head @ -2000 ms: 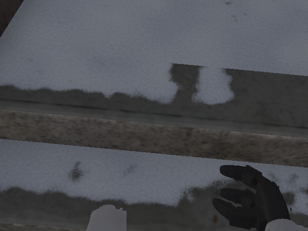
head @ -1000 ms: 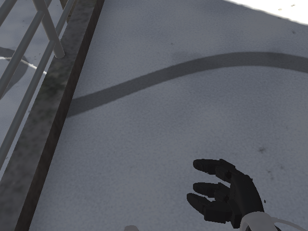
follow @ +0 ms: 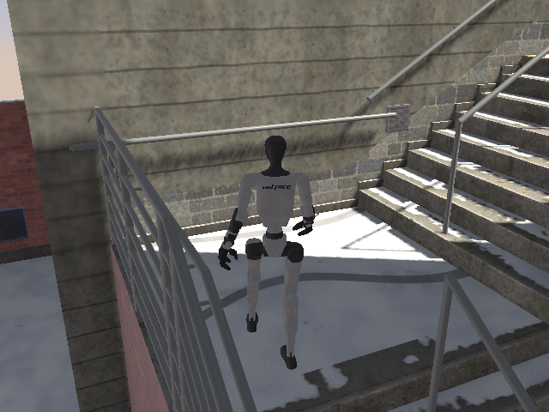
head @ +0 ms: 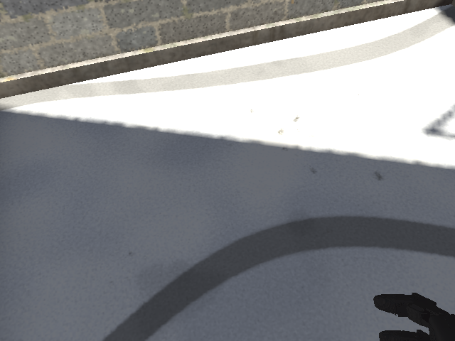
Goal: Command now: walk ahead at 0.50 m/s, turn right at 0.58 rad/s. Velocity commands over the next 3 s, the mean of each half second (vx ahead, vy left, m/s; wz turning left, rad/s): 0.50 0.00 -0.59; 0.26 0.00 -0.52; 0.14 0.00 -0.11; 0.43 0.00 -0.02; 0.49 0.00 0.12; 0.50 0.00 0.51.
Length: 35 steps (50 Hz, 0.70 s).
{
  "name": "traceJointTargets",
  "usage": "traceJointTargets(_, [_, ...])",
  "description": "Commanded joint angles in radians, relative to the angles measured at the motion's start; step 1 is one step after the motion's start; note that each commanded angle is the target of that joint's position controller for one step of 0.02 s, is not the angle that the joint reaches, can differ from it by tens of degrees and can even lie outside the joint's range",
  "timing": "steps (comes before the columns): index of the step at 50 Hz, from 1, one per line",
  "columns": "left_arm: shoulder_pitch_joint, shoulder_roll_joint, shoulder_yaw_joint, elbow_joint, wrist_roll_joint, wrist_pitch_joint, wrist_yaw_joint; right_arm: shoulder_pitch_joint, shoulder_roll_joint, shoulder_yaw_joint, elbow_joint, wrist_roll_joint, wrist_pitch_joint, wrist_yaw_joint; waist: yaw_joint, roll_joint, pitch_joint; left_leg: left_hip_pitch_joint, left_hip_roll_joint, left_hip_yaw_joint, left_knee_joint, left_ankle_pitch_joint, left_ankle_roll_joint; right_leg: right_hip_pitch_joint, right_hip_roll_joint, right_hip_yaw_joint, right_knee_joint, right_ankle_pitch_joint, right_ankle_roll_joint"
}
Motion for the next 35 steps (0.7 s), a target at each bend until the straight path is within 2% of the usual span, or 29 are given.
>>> traceJointTargets(1, [-0.028, 0.178, 0.044, -0.068, 0.004, -0.005, 0.01, 0.092, -0.12, -0.044, -0.042, -0.007, -0.029, -0.008, -0.106, -0.129, -0.056, 0.328, -0.081, 0.047, -0.117, -0.06, 0.041, -0.102, -0.203, 0.152, 0.152, 0.782, -0.055])
traceJointTargets(2, [-0.032, 0.161, 0.04, -0.072, -0.004, -0.011, 0.005, 0.215, -0.159, -0.061, -0.019, -0.015, -0.042, -0.021, -0.166, -0.078, -0.125, 0.529, -0.023, 0.004, -0.121, -0.049, 0.067, -0.178, -0.149, 0.113, 0.328, 0.737, -0.031])
traceJointTargets(3, [-0.027, 0.091, 0.018, -0.115, -0.009, -0.02, 0.0, 0.397, -0.238, -0.078, -0.021, -0.034, -0.049, -0.039, -0.233, 0.046, -0.296, 0.782, 0.226, -0.226, -0.095, -0.085, 0.112, -0.32, -0.101, 0.041, 0.63, 0.405, -0.014])
traceJointTargets(4, [0.086, 0.071, 0.016, -0.139, -0.039, -0.013, 0.001, 0.385, -0.32, -0.097, -0.021, -0.039, -0.035, -0.035, -0.172, 0.35, -0.439, 0.967, 0.452, -0.669, -0.217, -0.091, 0.249, -0.59, 0.035, -0.078, 0.911, -0.212, 0.027])
traceJointTargets(5, [0.065, 0.148, 0.024, -0.098, 0.01, 0.005, 0.005, 0.338, -0.216, -0.079, -0.035, -0.016, -0.02, -0.025, -0.151, 0.191, -0.373, 0.878, 0.41, -0.715, -0.242, -0.292, 0.238, -0.674, -0.058, -0.059, 1.007, -0.125, 0.023])
traceJointTargets(6, [-0.05, 0.146, 0.029, -0.103, 0.025, 0.013, -0.011, 0.291, -0.13, -0.06, -0.036, -0.002, -0.017, -0.018, -0.168, 0.106, -0.212, 0.726, 0.338, -0.545, -0.275, -0.337, 0.224, -0.697, -0.09, -0.081, 1.007, -0.045, 0.02])
traceJointTargets(7, [-0.102, 0.123, 0.023, -0.114, 0.021, 0.017, -0.024, 0.26, -0.09, -0.049, -0.025, -0.004, -0.017, -0.015, -0.151, 0.054, -0.125, 0.618, 0.287, -0.406, -0.306, -0.289, 0.203, -0.689, -0.12, -0.094, 0.971, 0.016, 0.023])
traceJointTargets(9, [-0.099, 0.085, 0.015, -0.107, 0.029, 0.043, -0.05, 0.264, -0.089, -0.05, 0.004, 0.003, -0.026, -0.015, -0.111, 0.083, -0.046, 0.47, 0.227, -0.245, -0.364, -0.192, 0.179, -0.641, -0.158, -0.111, 0.925, 0.035, 0.036])
traceJointTargets(10, [-0.094, 0.074, 0.013, -0.102, 0.028, 0.053, -0.057, 0.268, -0.096, -0.054, 0.015, 0.007, -0.034, -0.01, -0.098, 0.091, -0.036, 0.428, 0.221, -0.199, -0.384, -0.149, 0.178, -0.617, -0.162, -0.117, 0.906, 0.044, 0.04])
traceJointTargets(13, [-0.15, 0.068, 0.011, -0.113, 0.033, 0.068, -0.06, 0.288, -0.105, -0.06, 0.05, 0.008, -0.054, -0.007, -0.083, 0.077, -0.008, 0.419, 0.231, -0.105, -0.435, -0.062, 0.194, -0.659, -0.173, -0.112, 0.861, 0.117, 0.044])
traceJointTargets(16, [-0.244, 0.052, 0.004, -0.133, 0.028, 0.068, -0.063, 0.322, -0.116, -0.065, 0.082, 0.0, -0.061, -0.015, -0.097, 0.061, 0.013, 0.46, 0.238, -0.012, -0.452, -0.006, 0.193, -0.735, -0.19, -0.112, 0.785, 0.217, 0.051])
traceJointTargets(17, [-0.272, 0.051, 0.001, -0.143, 0.032, 0.067, -0.065, 0.338, -0.12, -0.065, 0.096, 0.002, -0.064, -0.015, -0.103, 0.048, 0.023, 0.465, 0.24, 0.017, -0.457, 0.0, 0.186, -0.741, -0.198, -0.109, 0.742, 0.261, 0.05])
traceJointTargets(20, [-0.37, 0.041, -0.008, -0.173, 0.021, 0.057, -0.072, 0.348, -0.155, -0.076, 0.119, -0.003, -0.066, -0.014, -0.12, 0.043, 0.057, 0.479, 0.224, 0.116, -0.472, -0.006, 0.155, -0.705, -0.217, -0.164, 0.571, 0.346, 0.041])
traceJointTargets(21, [-0.388, 0.026, -0.014, -0.179, 0.018, 0.059, -0.081, 0.365, -0.151, -0.072, 0.126, -0.001, -0.06, -0.014, -0.13, 0.065, 0.063, 0.481, 0.225, 0.145, -0.465, 0.009, 0.154, -0.679, -0.214, -0.19, 0.524, 0.341, 0.032])
traceJointTargets(22, [-0.418, 0.028, -0.016, -0.191, 0.018, 0.06, -0.086, 0.382, -0.155, -0.072, 0.136, 0.0, -0.055, -0.015, -0.142, 0.065, 0.07, 0.495, 0.229, 0.165, -0.463, 0.011, 0.15, -0.659, -0.213, -0.213, 0.48, 0.327, 0.022])
traceJointTargets(25, [-0.472, 0.035, -0.014, -0.212, 0.023, 0.06, -0.088, 0.423, -0.185, -0.078, 0.153, 0.003, -0.035, -0.019, -0.175, 0.062, 0.083, 0.581, 0.244, 0.211, -0.417, 0.063, 0.135, -0.623, -0.192, -0.281, 0.368, 0.236, 0.001])
traceJointTargets(27, [-0.455, 0.049, -0.004, -0.219, 0.032, 0.058, -0.08, 0.437, -0.209, -0.083, 0.172, 0.003, -0.015, -0.023, -0.157, 0.074, 0.061, 0.647, 0.264, 0.245, -0.295, 0.32, 0.115, -0.557, -0.145, -0.311, 0.31, 0.109, -0.027])
traceJointTargets(28, [-0.393, 0.058, 0.007, -0.196, 0.038, 0.055, -0.069, 0.439, -0.208, -0.083, 0.182, 0.017, -0.012, -0.026, -0.136, 0.082, 0.017, 0.663, 0.256, 0.273, -0.176, 0.495, 0.107, -0.468, -0.093, -0.34, 0.285, 0.082, -0.038])
traceJointTargets(29, [-0.234, 0.062, 0.018, -0.145, 0.045, 0.042, -0.055, 0.426, -0.215, -0.081, 0.181, 0.022, -0.003, -0.027, -0.06, 0.048, -0.059, 0.625, 0.221, 0.312, 0.057, 0.592, 0.085, -0.29, -0.032, -0.346, 0.2, 0.127, -0.055])
traceJointTargets(30, [-0.065, 0.123, 0.042, -0.098, 0.058, 0.034, -0.037, 0.439, -0.19, -0.072, 0.155, 0.018, -0.002, -0.027, 0.006, -0.062, -0.189, 0.432, 0.196, 0.313, 0.37, 0.343, 0.046, -0.026, -0.138, -0.149, 0.155, 0.074, -0.088])
traceJointTargets(31, [-0.111, 0.268, 0.07, -0.129, 0.038, 0.035, -0.021, 0.473, -0.054, -0.041, 0.073, 0.022, -0.007, -0.007, -0.08, -0.333, -0.268, 0.006, 0.022, 0.273, 0.71, -0.535, -0.025, 0.241, -0.461, 0.376, 0.084, 0.276, -0.226])
traceJointTargets(32, [-0.059, 0.273, 0.08, -0.164, 0.001, 0.036, -0.006, 0.379, -0.161, -0.063, 0.054, 0.006, -0.006, -0.012, 0.0, -0.19, -0.342, -0.057, -0.018, 0.07, 0.817, -0.546, -0.022, 0.235, -0.517, 0.538, 0.002, 0.552, -0.279])
traceJointTargets(33, [-0.074, 0.239, 0.07, -0.132, 0.003, 0.034, 0.006, 0.298, -0.155, -0.065, 0.034, 0.025, -0.006, -0.009, -0.018, -0.144, -0.226, -0.106, 0.024, 0.036, 0.812, -0.432, -0.012, 0.188, -0.469, 0.297, 0.06, 0.817, -0.264])
traceJointTargets(34, [-0.106, 0.184, 0.054, -0.115, -0.009, 0.032, 0.009, 0.284, -0.129, -0.051, 0.037, 0.025, -0.012, -0.015, -0.06, -0.101, -0.135, -0.072, 0.048, 0.028, 0.719, -0.368, -0.007, 0.06, -0.417, 0.188, 0.067, 0.937, -0.225])
traceJointTargets(35, [-0.156, 0.147, 0.042, -0.116, -0.014, 0.031, 0.009, 0.297, -0.119, -0.048, 0.049, 0.013, -0.005, -0.022, -0.106, -0.065, -0.099, -0.02, 0.072, 0.01, 0.641, -0.346, -0.004, -0.03, -0.359, 0.112, 0.053, 0.94, -0.179])
Next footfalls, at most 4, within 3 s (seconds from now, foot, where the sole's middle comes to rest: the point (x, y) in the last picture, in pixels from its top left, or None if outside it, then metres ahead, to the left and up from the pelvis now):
0.04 left None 0.22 0.12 -0.77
0.60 right None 0.40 -0.17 -0.77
1.16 left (300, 303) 0.59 -0.09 -0.77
1.58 right None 0.46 -0.26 -0.77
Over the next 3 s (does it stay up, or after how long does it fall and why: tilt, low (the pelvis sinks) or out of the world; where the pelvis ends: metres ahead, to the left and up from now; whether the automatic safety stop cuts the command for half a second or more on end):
stays up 1.11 -0.51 0.00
